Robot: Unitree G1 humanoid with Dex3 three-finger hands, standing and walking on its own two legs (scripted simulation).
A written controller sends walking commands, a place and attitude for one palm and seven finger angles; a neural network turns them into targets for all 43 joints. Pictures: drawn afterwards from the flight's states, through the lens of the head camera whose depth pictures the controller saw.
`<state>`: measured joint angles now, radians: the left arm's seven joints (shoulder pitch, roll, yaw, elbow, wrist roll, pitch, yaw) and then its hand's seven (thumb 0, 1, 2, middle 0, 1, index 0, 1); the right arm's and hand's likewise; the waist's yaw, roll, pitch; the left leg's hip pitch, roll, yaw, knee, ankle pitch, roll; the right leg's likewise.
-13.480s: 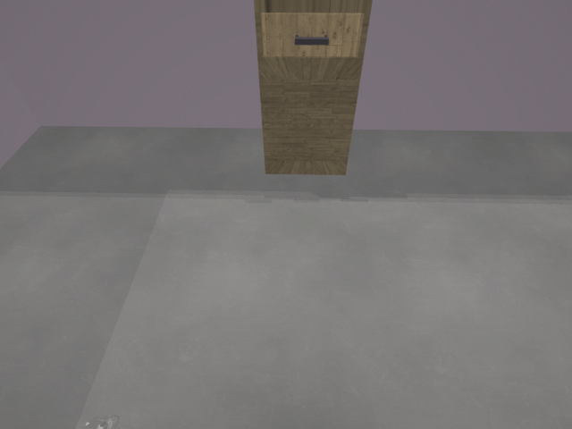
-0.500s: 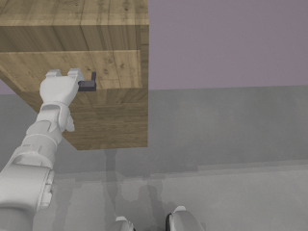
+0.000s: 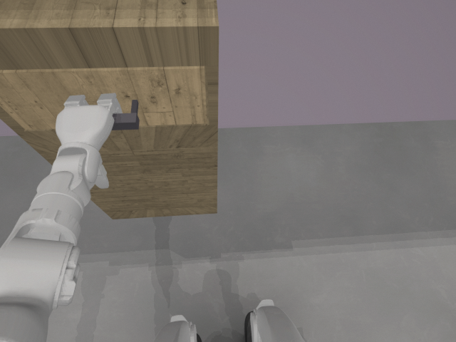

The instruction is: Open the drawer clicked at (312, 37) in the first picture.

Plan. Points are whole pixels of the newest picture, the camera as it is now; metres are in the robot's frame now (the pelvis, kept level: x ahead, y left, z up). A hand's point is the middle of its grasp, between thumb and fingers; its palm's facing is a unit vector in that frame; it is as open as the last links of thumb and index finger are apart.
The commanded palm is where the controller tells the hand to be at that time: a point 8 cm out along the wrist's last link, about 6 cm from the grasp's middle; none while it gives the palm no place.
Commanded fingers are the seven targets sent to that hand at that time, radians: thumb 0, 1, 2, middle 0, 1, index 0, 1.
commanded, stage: lower the fingers behind the handle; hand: left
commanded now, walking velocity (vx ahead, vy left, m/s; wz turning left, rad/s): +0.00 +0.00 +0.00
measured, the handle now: (103, 114) +0.53 +0.21 +0.02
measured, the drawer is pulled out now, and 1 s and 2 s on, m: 0.00 0.00 0.12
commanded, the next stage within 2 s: close the thumb around the handle in 0.06 s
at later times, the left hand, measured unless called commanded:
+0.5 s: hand (99, 142) +0.48 +0.22 -0.01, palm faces -0.08 -0.03 -1.00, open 10.6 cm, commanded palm +0.46 +0.22 +0.04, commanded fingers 0.00 0.51 0.73 -0.37 -1.31 -0.37 -1.31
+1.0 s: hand (99, 142) +0.48 +0.22 -0.01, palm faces -0.08 -0.02 -1.00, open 5.5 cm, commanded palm +0.46 +0.22 +0.04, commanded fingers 0.00 0.90 0.90 -0.40 -1.35 -0.40 -1.35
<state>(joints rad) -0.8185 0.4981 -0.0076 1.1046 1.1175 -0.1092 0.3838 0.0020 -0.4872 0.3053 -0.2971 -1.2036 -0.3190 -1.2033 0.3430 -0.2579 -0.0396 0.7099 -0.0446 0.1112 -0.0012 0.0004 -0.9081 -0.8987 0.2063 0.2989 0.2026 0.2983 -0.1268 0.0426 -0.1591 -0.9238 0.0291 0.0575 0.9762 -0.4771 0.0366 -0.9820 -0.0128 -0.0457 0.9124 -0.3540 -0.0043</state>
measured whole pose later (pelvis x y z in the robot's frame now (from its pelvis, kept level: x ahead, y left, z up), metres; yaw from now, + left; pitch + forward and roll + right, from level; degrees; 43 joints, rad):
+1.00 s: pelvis +0.00 +0.00 +0.00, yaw +0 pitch +24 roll -1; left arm -0.81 0.50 -0.01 1.10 1.11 -0.11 0.38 0.00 0.72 0.81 -0.36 -1.35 -0.41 -1.34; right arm 0.34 -0.26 -0.04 0.71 -0.04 0.11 -0.01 0.00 -0.91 -0.90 0.21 0.30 0.20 0.30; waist -0.12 0.04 -0.16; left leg -0.91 0.03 0.06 0.97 -0.48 0.03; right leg -0.98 -0.01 -0.04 0.91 -0.36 -0.01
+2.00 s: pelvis +0.01 -0.01 +0.02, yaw +0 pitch +16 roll +0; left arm -0.26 0.35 -0.06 0.65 1.11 -0.07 0.47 0.01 0.72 0.85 -0.31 -1.35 -0.42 -1.35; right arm 0.22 -0.24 -0.05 0.65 -0.02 0.13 -0.01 0.00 -0.91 -0.90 0.21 0.30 0.20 0.30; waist -0.01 0.04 -0.14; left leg -0.67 0.02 0.06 0.85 -0.46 0.02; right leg -0.75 -0.01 -0.03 0.83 -0.36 -0.01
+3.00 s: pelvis +0.01 -0.03 +0.02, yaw +0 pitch +12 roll +1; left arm 0.22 0.35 -0.03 0.23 1.10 -0.09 0.50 0.03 0.71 0.85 -0.32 -1.35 -0.42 -1.35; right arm 0.14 -0.23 -0.03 0.61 -0.04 0.07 -0.02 0.01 -0.91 -0.90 0.21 0.30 0.20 0.30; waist 0.03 0.03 -0.12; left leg -0.63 0.03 0.06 0.88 -0.47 0.00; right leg -0.72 0.00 -0.04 0.89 -0.39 -0.04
